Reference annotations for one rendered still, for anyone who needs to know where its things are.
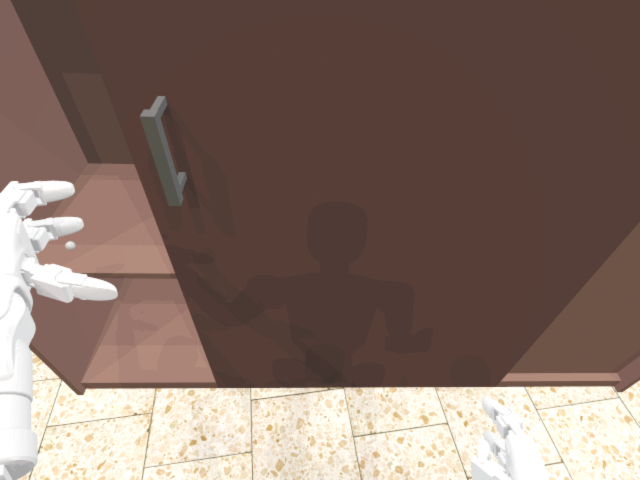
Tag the handle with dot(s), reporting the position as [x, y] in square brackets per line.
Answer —
[172, 184]

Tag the robot left forearm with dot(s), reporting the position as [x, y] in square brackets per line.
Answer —
[18, 443]

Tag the robot right hand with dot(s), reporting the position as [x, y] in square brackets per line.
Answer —
[518, 456]

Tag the wardrobe door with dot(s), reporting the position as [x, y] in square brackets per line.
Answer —
[379, 193]
[599, 330]

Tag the robot left hand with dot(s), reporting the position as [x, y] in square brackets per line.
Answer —
[19, 239]

